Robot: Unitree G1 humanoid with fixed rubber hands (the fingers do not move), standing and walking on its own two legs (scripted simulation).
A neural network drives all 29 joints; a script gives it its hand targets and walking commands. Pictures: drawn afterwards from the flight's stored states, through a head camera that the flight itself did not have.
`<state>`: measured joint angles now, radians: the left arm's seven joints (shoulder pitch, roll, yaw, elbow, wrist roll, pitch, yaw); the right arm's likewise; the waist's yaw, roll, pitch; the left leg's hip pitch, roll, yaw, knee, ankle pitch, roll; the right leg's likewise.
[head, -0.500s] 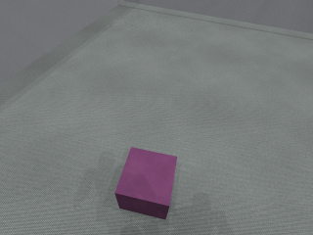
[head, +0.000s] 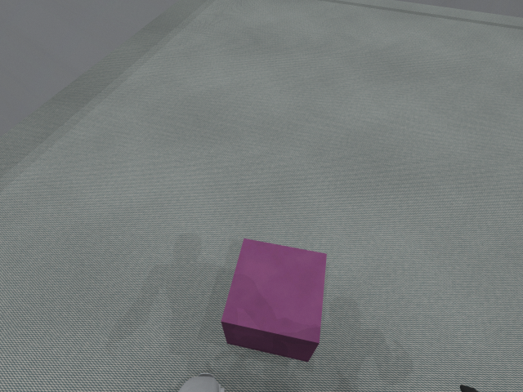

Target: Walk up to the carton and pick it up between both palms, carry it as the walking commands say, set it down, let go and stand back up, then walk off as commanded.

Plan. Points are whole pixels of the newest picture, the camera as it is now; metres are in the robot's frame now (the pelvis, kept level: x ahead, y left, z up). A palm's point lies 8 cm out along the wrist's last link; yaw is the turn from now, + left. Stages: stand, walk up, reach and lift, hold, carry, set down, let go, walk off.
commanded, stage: walk up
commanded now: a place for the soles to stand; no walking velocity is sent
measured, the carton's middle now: (275, 299) +0.49 -0.04 -0.62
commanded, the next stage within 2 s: none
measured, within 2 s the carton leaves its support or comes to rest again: neither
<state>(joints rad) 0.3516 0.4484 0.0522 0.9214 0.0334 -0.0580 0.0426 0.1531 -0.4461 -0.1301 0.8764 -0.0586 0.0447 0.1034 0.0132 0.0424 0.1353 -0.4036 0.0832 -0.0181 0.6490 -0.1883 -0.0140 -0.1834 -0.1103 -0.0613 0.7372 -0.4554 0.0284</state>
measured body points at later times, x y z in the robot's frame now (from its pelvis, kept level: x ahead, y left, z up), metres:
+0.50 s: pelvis +0.05 +0.05 +0.01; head +0.09 +0.04 +0.46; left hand +0.18 +0.34 -0.11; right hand +0.13 -0.25 -0.12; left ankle +0.09 +0.16 -0.71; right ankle +0.04 -0.09 -0.71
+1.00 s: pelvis +0.06 +0.05 +0.02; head +0.09 +0.03 +0.47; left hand +0.20 +0.33 -0.10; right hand +0.10 -0.28 -0.11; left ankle +0.09 +0.16 -0.71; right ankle +0.04 -0.09 -0.71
